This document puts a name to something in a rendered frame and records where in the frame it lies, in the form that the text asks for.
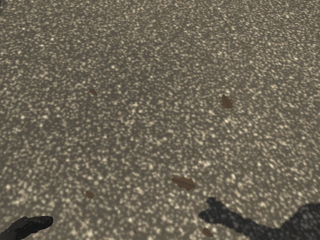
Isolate left robot hand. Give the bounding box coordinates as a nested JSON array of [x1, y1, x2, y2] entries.
[[0, 216, 53, 240]]

